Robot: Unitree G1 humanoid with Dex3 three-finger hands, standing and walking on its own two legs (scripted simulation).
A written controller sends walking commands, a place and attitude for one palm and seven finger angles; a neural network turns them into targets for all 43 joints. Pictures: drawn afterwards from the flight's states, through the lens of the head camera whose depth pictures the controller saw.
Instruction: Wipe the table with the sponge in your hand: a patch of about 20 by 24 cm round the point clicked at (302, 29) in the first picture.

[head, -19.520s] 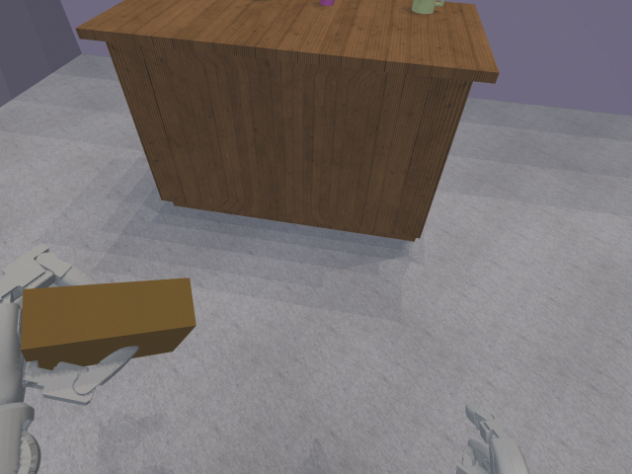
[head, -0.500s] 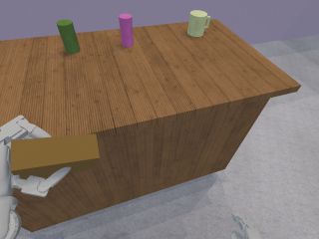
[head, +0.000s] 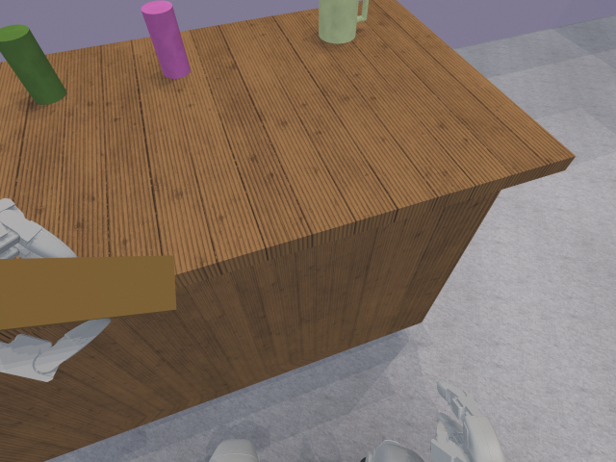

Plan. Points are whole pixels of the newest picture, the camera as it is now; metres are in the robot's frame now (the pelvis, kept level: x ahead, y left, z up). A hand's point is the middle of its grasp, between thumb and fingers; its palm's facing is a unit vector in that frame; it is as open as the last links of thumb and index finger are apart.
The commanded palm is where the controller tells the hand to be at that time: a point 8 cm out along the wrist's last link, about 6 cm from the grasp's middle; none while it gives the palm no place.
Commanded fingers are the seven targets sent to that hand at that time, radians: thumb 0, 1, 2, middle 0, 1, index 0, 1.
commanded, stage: shuffle to correct the standing spot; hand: left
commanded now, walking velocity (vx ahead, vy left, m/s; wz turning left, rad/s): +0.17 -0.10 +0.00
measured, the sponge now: (107, 291) +0.23 +0.21 +0.17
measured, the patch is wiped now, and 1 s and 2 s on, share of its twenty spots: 0.00 0.00 0.00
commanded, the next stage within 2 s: come to a stop and stand still in 0.30 s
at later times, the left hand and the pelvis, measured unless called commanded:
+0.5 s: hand (192, 206) +0.30 +0.14 +0.21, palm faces +0.44 -0.77 -0.45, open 9.0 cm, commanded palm +0.25 +0.17 +0.21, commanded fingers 0.00 0.10 1.30 -1.20 -1.60 -1.20 -1.60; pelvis +0.10 -0.11 +0.01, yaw +1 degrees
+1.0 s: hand (164, 218) +0.29 +0.16 +0.21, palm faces +0.51 -0.73 -0.45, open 9.0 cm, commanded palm +0.23 +0.17 +0.21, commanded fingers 0.00 0.10 1.30 -1.20 -1.60 -1.20 -1.60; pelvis +0.08 -0.12 +0.02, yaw +3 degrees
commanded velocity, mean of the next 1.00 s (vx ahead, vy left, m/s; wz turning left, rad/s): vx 0.02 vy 0.05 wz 0.00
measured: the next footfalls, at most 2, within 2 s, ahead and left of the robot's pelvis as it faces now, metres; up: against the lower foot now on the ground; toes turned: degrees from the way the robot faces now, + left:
left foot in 0.22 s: +0.12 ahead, +0.07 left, +0.00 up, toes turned +8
right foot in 0.50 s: +0.15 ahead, -0.20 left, +0.00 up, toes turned +0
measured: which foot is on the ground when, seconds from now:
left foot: up 0.00-0.20, down 0.22-0.50, up 0.52-0.84, down 0.86-1.00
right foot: down 0.00-0.22, up 0.24-0.48, down 0.50-1.00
